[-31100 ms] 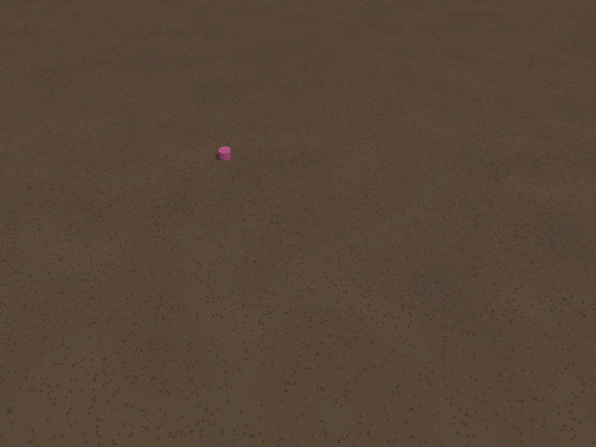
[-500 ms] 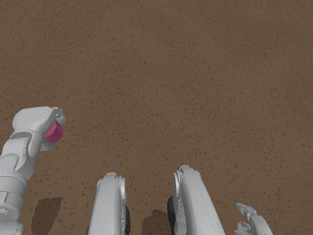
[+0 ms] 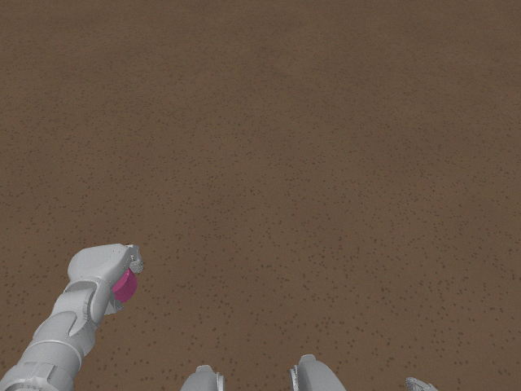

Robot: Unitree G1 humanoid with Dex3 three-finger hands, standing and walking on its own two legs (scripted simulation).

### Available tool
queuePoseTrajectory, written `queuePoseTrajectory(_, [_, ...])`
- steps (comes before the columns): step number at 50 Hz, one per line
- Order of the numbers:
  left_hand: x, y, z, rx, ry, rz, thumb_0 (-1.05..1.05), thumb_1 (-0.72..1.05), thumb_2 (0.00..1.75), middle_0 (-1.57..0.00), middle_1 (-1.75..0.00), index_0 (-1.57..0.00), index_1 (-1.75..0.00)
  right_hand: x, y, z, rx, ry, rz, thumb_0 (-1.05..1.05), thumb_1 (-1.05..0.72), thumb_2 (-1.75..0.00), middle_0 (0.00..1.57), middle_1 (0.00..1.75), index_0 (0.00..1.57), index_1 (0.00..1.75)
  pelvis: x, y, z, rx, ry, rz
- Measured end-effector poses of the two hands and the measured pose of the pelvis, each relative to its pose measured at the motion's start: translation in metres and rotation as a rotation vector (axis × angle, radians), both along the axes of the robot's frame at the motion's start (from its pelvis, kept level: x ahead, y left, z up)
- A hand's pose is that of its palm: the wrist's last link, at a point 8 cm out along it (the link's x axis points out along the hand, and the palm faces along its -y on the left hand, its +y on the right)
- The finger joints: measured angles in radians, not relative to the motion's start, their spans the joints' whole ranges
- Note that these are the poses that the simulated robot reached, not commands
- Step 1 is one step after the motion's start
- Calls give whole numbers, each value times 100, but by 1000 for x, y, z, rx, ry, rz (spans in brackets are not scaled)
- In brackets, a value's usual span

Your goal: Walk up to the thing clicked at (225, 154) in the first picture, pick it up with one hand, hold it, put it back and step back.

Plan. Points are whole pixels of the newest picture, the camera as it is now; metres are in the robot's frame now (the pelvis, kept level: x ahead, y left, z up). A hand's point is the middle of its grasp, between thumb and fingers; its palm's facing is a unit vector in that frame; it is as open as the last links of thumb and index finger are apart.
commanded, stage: lift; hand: left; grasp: from above
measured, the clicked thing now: (114, 281) +0.35 +0.25 -0.10
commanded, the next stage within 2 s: hold in 0.34 s
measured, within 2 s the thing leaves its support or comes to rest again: neither
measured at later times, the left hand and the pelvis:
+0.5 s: hand (114, 260) +0.35 +0.22 -0.01, palm faces -0.45 -0.08 -0.89, open 8.6 cm; pelvis +0.04 -0.01 +0.06, yaw +0 degrees
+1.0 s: hand (109, 243) +0.36 +0.21 +0.03, palm faces -0.46 -0.05 -0.88, open 8.6 cm; pelvis +0.05 -0.01 +0.08, yaw -1 degrees
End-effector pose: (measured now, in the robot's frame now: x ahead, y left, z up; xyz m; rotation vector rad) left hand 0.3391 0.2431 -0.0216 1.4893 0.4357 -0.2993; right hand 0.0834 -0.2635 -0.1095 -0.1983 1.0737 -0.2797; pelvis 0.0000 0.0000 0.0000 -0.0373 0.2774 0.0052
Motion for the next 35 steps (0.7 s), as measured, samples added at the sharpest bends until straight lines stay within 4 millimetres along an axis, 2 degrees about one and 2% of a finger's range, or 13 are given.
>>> queuePoseTrajectory(8, [9, -16, 28, -8, -19, 0, 1, 15, 55, -59, -74, -71, -73, 3, -2, 23, 10, 17, -13, 0, -91, -90, 20, 30, 20, 30, 14, -1, 27, 11, -45, -7])
queuePoseTrajectory(17, [19, -20, 53, 2, -4, 26, 1, 14, 55, -61, -73, -72, -72, 11, -4, 42, 30, 19, -25, 0, -91, -89, 20, 30, 20, 30, 26, -5, 49, 23, -87, -13])
queuePoseTrajectory(35, [28, -26, 91, 5, -10, -8, 1, 14, 54, -61, -73, -72, -71, 52, -11, 69, 31, -43, -11, 0, -90, -89, 20, 30, 20, 30, 46, -9, 74, 32, -148, -15])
